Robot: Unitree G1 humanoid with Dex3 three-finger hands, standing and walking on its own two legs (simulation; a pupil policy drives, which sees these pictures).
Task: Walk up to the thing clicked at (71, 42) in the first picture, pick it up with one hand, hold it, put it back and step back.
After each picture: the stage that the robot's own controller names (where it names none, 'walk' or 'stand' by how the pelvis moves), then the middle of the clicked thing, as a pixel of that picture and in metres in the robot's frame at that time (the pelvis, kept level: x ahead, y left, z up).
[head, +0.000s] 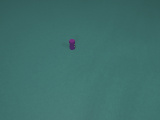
stand; (72, 44) +1.37 +0.14 -0.72
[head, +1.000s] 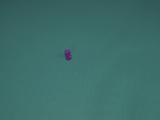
walk; (67, 54) +1.25 +0.28 -0.71
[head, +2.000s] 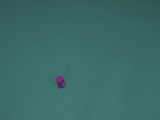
walk; (60, 82) +0.77 +0.26 -0.71
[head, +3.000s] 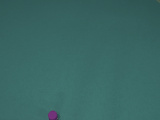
walk; (53, 117) +0.45 +0.21 -0.70
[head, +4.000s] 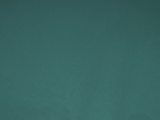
stand; out of the picture +0.31 +0.19 -0.72
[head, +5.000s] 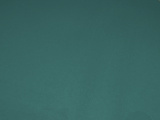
stand; out of the picture +0.31 +0.20 -0.73
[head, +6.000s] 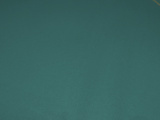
stand; out of the picture +0.31 +0.20 -0.73
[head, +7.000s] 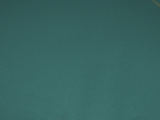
stand; out of the picture +0.30 +0.20 -0.73
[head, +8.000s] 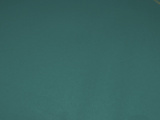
stand; out of the picture +0.30 +0.20 -0.73
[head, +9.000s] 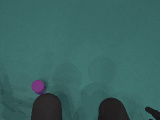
go down; (39, 87) +0.36 +0.21 -0.46
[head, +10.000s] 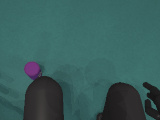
go down; (33, 71) +0.39 +0.25 -0.32
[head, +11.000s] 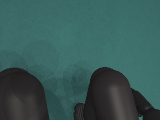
close in; out of the picture +0.35 +0.29 -0.23
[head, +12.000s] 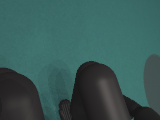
close; out of the picture +0.35 +0.29 -0.21
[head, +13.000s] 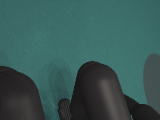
lift; out of the picture +0.34 +0.29 -0.21
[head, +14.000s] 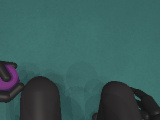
lift; (7, 81) +0.29 +0.27 -0.07
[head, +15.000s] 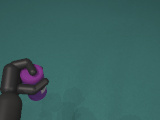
hold; (34, 83) +0.33 +0.17 +0.04
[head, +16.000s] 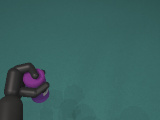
hold; (37, 86) +0.33 +0.17 +0.00
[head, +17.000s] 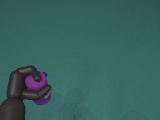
hold; (39, 88) +0.32 +0.17 +0.00
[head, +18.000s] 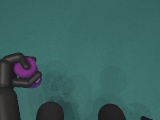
crouch; (29, 73) +0.37 +0.20 -0.07
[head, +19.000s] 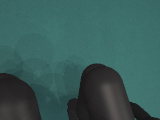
lower; out of the picture +0.36 +0.29 -0.21
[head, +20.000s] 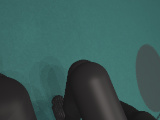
lower; out of the picture +0.38 +0.31 -0.22
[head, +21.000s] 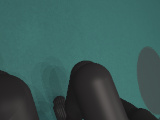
lower; out of the picture +0.37 +0.32 -0.22
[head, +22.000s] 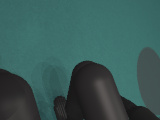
lower; out of the picture +0.36 +0.32 -0.22
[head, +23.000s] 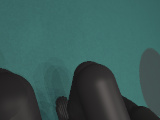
loosen; out of the picture +0.36 +0.31 -0.21
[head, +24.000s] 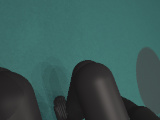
withdraw; out of the picture +0.34 +0.30 -0.22
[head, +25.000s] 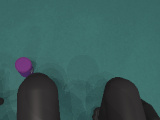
stand; (25, 67) +0.38 +0.26 -0.30
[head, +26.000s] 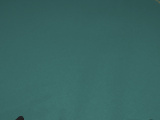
stand; out of the picture +0.32 +0.19 -0.65
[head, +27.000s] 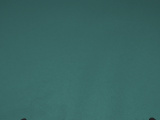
stand; out of the picture +0.35 +0.20 -0.67
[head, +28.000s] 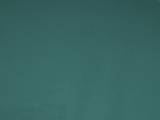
stand; out of the picture +0.34 +0.19 -0.69
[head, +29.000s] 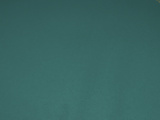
walk; out of the picture +0.37 +0.19 -0.72
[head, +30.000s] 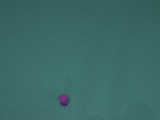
walk; (63, 100) +0.48 +0.18 -0.70
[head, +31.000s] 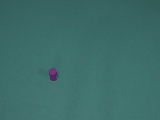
walk; (53, 74) +0.70 +0.21 -0.71
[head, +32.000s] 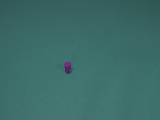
stand; (67, 67) +0.97 +0.20 -0.71
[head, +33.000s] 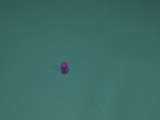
stand; (64, 68) +0.96 +0.19 -0.73
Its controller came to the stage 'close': yes
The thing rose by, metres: 0.70
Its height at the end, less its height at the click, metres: +0.00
